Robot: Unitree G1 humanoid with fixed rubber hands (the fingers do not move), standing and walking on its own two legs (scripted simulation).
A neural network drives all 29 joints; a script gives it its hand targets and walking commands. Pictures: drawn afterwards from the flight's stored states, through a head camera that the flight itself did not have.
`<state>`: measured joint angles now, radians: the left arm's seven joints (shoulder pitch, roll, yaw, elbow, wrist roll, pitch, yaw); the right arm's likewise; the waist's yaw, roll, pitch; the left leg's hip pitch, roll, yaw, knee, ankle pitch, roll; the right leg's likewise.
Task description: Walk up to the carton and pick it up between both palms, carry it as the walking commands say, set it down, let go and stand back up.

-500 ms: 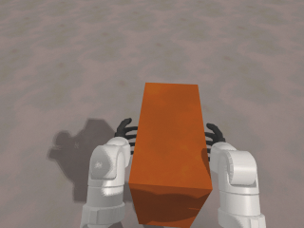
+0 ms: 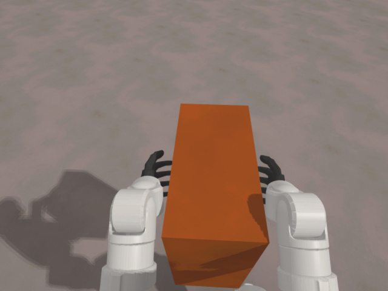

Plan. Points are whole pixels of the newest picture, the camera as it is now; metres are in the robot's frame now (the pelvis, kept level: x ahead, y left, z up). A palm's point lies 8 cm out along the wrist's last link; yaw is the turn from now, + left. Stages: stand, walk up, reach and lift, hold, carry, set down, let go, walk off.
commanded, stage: carry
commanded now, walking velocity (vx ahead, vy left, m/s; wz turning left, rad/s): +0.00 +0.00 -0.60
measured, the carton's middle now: (210, 198) +0.32 +0.01 +0.02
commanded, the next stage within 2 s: none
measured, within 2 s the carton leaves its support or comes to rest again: neither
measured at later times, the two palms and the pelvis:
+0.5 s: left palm (255, 213) +0.27 -0.07 +0.07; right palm out of the picture +0.17 -0.28 +0.06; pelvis -0.06 -0.06 -0.01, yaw -18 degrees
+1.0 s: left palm (316, 265) +0.18 -0.15 +0.08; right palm out of the picture +0.04 -0.34 +0.08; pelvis -0.14 -0.07 -0.02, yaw -39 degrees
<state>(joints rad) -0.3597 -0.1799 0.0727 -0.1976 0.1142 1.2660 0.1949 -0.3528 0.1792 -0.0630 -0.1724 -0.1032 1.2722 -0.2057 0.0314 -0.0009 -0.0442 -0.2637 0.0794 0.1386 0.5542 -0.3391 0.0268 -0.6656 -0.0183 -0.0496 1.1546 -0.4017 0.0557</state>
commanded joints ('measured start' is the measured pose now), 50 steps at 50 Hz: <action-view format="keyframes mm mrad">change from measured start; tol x32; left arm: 1 -518 -1055 -669 -51 -454 -28 -264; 50 -466 -1061 -629 24 -435 -23 -278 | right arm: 1 -507 999 539 -106 376 -52 259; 50 -434 1028 531 -6 327 -67 257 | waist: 1 -46 185 -289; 9 -50 236 -363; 13 -32 -282 -442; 32 -35 -138 -466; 35 -65 283 -350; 50 -42 31 -377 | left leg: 1 268 247 -98 -62 750 83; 10 223 252 41 209 767 -47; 13 -417 33 -39 604 -370 -144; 32 110 -104 -68 -104 -93 -38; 35 236 417 -500 -280 99 195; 45 200 286 -71 -5 738 43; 50 -81 202 47 327 284 -116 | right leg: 1 -43 0 -62 -62 -20 10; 10 376 29 -106 -759 216 -49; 13 807 -299 355 -594 1376 -278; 32 372 -98 345 -779 310 -179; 35 -89 82 78 -238 -162 -34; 38 -10 -20 66 61 -64 -3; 46 157 48 -130 -433 -43 0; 50 582 -108 78 -722 585 -35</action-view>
